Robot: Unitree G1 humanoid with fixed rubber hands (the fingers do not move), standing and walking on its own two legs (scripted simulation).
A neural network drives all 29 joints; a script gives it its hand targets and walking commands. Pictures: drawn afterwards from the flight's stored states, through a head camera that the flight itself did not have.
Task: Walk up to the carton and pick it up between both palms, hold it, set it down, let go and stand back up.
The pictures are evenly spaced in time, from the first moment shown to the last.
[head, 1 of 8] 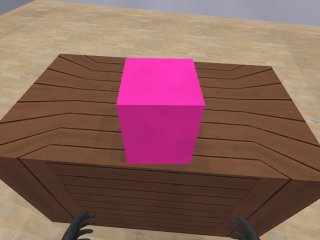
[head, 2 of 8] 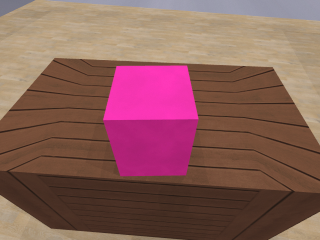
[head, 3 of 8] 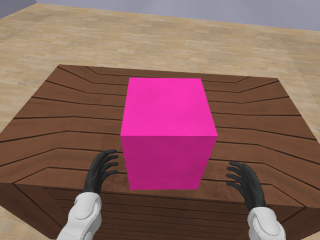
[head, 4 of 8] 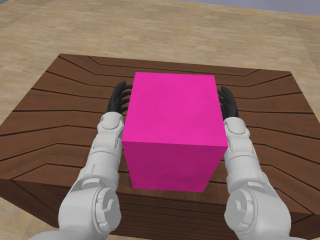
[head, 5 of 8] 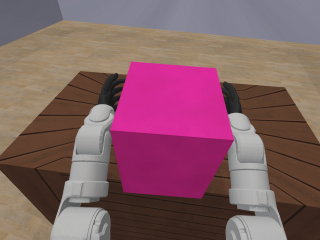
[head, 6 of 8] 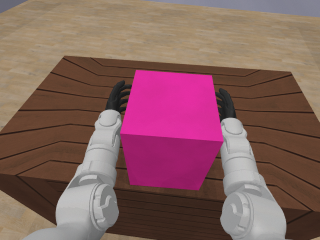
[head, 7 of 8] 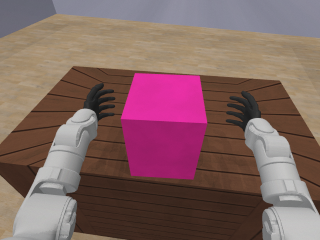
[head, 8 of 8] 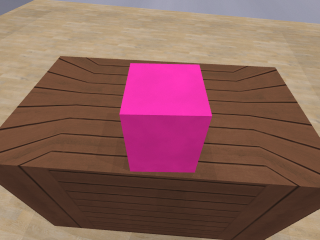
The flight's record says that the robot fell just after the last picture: no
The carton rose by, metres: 0.11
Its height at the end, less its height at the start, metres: +0.00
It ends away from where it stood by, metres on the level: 0.00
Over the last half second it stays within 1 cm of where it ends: yes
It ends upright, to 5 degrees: yes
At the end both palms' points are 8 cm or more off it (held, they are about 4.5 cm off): yes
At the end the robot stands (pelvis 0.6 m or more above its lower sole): yes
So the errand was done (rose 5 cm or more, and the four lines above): yes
